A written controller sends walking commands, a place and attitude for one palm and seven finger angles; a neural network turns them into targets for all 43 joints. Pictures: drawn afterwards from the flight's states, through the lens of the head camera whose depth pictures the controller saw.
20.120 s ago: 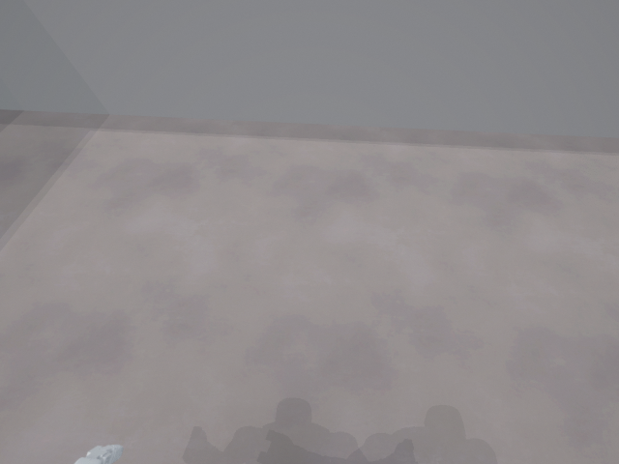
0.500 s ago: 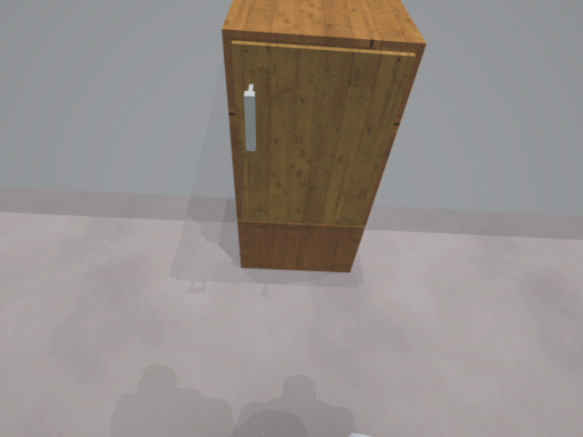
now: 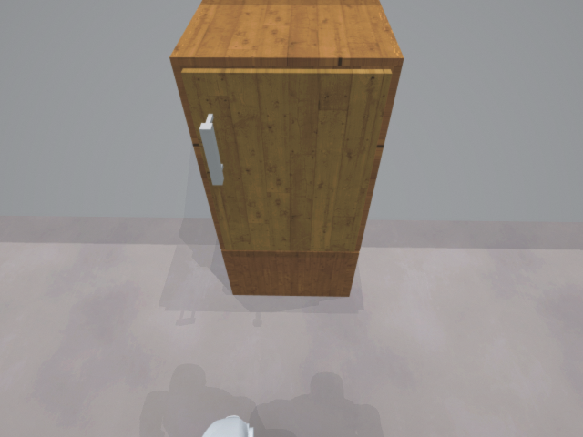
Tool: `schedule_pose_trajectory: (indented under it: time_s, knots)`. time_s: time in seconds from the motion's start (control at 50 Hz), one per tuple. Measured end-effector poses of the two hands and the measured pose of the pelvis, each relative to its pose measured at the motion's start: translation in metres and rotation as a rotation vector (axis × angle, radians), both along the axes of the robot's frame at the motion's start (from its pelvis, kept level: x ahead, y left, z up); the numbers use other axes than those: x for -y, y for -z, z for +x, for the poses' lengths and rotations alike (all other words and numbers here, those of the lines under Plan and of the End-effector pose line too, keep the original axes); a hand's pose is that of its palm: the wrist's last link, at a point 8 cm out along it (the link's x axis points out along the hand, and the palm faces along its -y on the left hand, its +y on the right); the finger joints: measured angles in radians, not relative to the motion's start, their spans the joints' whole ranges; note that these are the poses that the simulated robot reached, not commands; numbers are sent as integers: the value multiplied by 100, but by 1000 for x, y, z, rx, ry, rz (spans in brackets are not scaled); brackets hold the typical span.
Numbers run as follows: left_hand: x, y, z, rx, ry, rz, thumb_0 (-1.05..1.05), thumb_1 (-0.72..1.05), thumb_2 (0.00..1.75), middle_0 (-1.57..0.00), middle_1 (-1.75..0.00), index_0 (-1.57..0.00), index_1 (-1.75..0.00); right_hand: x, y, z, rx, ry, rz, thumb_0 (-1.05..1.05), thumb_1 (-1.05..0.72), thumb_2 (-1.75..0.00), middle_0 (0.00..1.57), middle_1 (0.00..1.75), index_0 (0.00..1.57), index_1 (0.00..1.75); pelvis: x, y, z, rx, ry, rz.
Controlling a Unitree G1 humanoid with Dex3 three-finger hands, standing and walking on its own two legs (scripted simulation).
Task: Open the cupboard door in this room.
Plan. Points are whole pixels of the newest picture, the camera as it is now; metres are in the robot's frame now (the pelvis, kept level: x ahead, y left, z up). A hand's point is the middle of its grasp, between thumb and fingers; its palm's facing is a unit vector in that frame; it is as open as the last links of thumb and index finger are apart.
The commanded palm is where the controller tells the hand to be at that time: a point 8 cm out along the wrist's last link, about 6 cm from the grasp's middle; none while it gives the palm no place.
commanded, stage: take the last steps up to it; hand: left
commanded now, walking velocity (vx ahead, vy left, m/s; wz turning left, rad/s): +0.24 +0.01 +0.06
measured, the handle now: (214, 150) +0.70 +0.22 -0.02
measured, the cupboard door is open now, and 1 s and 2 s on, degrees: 0 0 0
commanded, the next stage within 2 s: come to a stop and stand still in 0.22 s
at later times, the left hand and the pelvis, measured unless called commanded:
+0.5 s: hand (167, 427) +0.17 +0.22 -0.18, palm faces +0.07 -0.98 -0.19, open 7.3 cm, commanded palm none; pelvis +0.15 +0.04 +0.00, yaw +1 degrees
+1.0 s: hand (156, 416) +0.19 +0.25 -0.19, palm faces +0.08 -0.97 -0.21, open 7.4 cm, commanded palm none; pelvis +0.13 +0.05 -0.02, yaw +2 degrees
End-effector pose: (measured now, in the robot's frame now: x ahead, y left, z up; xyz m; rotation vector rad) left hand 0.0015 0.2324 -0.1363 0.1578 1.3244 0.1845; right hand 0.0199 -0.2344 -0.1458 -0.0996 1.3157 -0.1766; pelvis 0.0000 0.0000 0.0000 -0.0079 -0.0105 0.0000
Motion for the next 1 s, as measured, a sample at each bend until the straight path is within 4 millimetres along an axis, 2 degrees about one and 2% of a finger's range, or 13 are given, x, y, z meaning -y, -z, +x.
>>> schedule_pose_trajectory:
  time_s: [0.08, 0.18, 0.22, 0.26, 0.3, 0.34, 0.48, 0.56, 0.62, 0.7, 0.78, 0.88, 1.0]
  knots:
    - [5, 7, -16, -88, -57, -37, 0, 93, 90, -20, -30, -20, -30, -8, -6, 73, 82, -69, -8, 1, -91, -90, 19, 30, 20, 30, -6, 1, 27, -3, -13, -10]
    - [5, 18, -24, -198, -129, -89, 0, 92, 90, -20, -30, -20, -30, -34, -10, 157, 157, -160, -24, 1, -91, -90, 19, 30, 20, 30, -23, 9, 66, -2, -26, -20]
    - [1, 27, -22, -243, -141, -109, 1, 91, 90, -20, -30, -20, -30, -46, -7, 185, 196, -181, -36, 0, -91, -90, 19, 30, 20, 30, -33, 17, 83, -2, -24, -18]
    - [-5, 30, -10, -270, -134, -117, 1, 91, 90, -20, -30, -20, -30, -56, -7, 200, 220, -183, -40, 0, -91, -90, 20, 30, 20, 30, -40, 19, 94, 4, -14, -7]
    - [-12, 28, 11, -262, -116, -115, 1, 91, 90, -20, -30, -20, -30, -62, -8, 204, 217, -161, -36, 0, -91, -90, 20, 30, 20, 30, -45, 15, 105, 6, -4, -6]
    - [-21, 25, 40, -224, -95, -106, 1, 91, 90, -20, -30, -20, -30, -67, -9, 199, 187, -137, -29, 0, -91, -90, 20, 30, 20, 30, -48, 11, 115, 5, -3, -2]
    - [-37, 18, 151, -29, -34, -44, 1, 92, 90, -19, -30, -20, -30, -48, -10, 179, 63, -62, -70, -2, -95, -90, 20, 30, 20, 30, -45, 3, 145, 2, -13, 14]
    - [-38, 14, 196, 40, -3, -2, 1, 93, 90, -19, -30, -20, -30, -38, 1, 167, -18, -31, -49, -1, -93, -90, 20, 30, 20, 30, -33, 7, 157, 15, -16, 22]
    - [-34, 13, 217, 76, 21, 34, 1, 92, 90, -19, -30, -20, -30, -29, 14, 162, -56, -4, -21, 0, -92, -90, 20, 30, 20, 30, -21, 14, 165, 19, -8, 35]
    - [-27, 6, 228, 95, 38, 51, 0, 92, 90, -19, -30, -20, -30, -20, 22, 160, -89, 12, -5, 0, -91, -90, 20, 30, 20, 30, -16, 15, 162, 16, -20, 29]
    - [-26, 0, 224, 99, 29, 54, 0, 91, 90, -20, -30, -20, -30, -16, 20, 162, -90, -9, -12, 0, -91, -90, 20, 30, 20, 30, -19, 12, 153, 10, -23, 33]
    - [-37, 2, 208, 99, 17, 41, 0, 91, 90, -20, -30, -20, -30, -22, 11, 167, -47, -43, -29, 1, -91, -90, 20, 30, 20, 30, -30, 10, 141, -1, -26, 33]
    - [-63, 24, 178, 67, -19, -6, 1, 91, 90, -20, -30, -20, -30, -46, 1, 158, 18, -69, -73, 0, -91, -90, 20, 30, 20, 30, -53, 17, 130, 3, -27, 5]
